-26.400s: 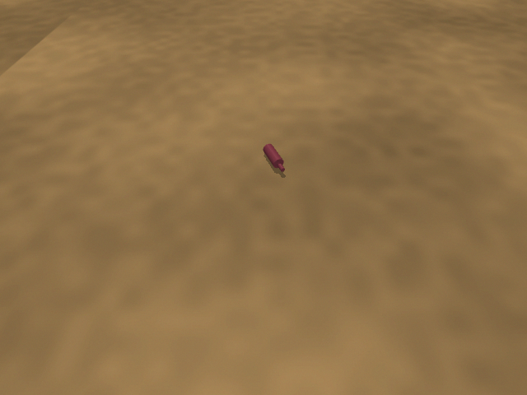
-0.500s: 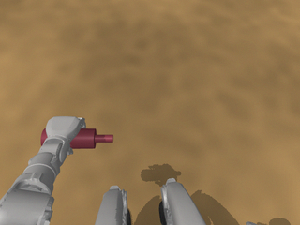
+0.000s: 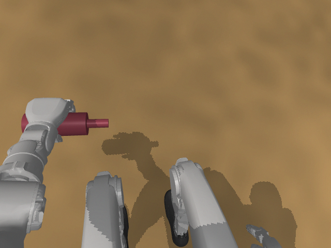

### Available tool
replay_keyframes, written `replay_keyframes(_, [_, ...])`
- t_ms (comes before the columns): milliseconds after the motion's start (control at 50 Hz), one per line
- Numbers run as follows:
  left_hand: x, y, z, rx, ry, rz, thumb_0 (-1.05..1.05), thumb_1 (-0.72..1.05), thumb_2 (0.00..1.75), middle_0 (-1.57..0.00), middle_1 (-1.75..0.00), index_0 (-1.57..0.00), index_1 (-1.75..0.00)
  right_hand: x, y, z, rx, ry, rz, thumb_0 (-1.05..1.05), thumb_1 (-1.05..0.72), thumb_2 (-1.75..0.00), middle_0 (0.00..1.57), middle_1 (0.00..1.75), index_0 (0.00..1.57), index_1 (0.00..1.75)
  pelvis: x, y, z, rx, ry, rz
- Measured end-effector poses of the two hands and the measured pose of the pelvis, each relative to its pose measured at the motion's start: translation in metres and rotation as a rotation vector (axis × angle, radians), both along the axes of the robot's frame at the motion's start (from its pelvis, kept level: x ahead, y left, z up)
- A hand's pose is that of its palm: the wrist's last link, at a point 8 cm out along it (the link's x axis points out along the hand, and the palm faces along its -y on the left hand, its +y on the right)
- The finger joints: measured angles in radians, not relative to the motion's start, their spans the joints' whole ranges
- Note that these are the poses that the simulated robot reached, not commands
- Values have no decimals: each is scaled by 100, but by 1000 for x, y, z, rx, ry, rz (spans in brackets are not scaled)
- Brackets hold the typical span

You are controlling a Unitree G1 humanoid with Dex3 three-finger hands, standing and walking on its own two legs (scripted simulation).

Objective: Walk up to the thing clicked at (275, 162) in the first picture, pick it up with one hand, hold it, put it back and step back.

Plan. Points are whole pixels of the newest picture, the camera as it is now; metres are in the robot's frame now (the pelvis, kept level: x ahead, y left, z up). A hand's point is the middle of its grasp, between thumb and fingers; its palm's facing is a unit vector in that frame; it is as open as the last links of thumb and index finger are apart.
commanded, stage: crouch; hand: left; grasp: from above
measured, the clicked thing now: (69, 124) +0.45 +0.20 -0.19
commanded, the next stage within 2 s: lower in 0.76 s
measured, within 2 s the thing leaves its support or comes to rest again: neither
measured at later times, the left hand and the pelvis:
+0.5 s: hand (66, 125) +0.47 +0.22 -0.26, palm faces -0.48 +0.01 -0.88, open 9.3 cm; pelvis -0.01 -0.01 -0.07, yaw -2 degrees
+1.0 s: hand (70, 127) +0.47 +0.22 -0.30, palm faces -0.50 +0.02 -0.87, open 9.3 cm; pelvis -0.01 -0.01 -0.11, yaw -4 degrees
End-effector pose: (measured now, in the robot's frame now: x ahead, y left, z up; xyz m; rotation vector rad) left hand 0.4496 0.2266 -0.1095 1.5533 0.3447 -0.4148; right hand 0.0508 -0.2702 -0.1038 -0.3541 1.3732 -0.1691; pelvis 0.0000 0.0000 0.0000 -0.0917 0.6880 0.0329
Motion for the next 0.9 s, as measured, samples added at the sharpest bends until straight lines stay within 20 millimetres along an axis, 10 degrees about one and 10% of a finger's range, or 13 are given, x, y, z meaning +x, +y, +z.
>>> replay_keyframes(900, [32,-3,-129,-5,28,11,0,8,44,-81,-42,-81,-41,-54,-9,-79,13,167,21,1,-92,-91,20,30,20,30,-9,-7,-100,-28,-29,-39])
